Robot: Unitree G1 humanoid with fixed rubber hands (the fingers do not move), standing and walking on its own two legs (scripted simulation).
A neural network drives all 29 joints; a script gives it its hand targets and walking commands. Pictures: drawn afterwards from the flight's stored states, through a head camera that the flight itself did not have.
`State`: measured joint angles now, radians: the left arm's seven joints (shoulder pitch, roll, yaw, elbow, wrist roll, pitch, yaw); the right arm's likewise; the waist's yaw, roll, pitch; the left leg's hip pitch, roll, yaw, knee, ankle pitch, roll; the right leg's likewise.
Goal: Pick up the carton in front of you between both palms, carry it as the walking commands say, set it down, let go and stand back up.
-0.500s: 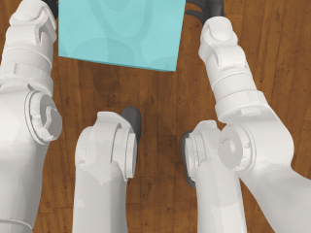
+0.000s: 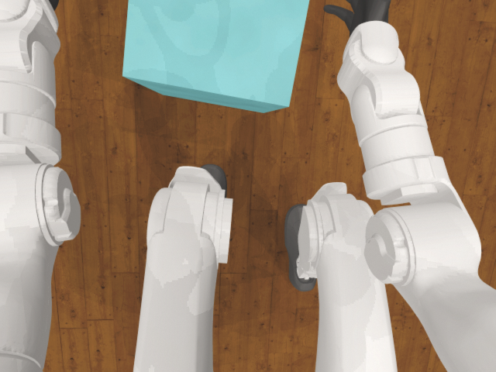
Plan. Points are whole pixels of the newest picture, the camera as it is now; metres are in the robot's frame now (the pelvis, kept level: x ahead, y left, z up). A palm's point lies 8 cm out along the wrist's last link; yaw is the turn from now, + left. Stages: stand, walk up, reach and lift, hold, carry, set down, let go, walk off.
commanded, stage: set down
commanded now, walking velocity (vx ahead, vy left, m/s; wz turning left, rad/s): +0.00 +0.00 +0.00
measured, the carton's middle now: (220, 35) +0.53 +0.13 -0.28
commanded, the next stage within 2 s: let go in 0.82 s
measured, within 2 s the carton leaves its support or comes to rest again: neither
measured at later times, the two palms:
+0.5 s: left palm out of the picture +0.51 +0.34 +0.01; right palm out of the picture +0.53 -0.05 +0.01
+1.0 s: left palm out of the picture +0.48 +0.35 +0.14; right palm out of the picture +0.51 -0.06 +0.15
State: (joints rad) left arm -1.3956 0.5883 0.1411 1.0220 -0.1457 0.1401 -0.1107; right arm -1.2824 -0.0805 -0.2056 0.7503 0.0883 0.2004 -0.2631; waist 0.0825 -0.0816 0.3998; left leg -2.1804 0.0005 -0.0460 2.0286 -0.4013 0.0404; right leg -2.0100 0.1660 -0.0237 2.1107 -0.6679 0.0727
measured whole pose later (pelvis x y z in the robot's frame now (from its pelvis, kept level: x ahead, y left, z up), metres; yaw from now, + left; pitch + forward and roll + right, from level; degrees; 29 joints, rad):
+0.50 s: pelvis +0.03 +0.01 +0.13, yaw +1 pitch +42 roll -7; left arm -1.17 0.52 0.25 0.88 -0.05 0.19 -0.16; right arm -1.03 -0.01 -0.26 0.57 0.01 0.24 -0.23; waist 0.04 -0.05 0.08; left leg -1.97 -0.03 -0.05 1.59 -0.37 0.04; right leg -1.81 0.13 0.01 1.65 -0.59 0.06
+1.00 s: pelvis +0.06 +0.02 +0.26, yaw +4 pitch +39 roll -5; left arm -0.94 0.40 0.31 0.86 0.11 0.13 -0.15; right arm -0.78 0.01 -0.26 0.58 -0.09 0.18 -0.15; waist 0.02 -0.04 -0.01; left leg -1.49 -0.05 -0.05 1.05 -0.24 0.05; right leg -1.35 0.08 0.05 1.09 -0.43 0.06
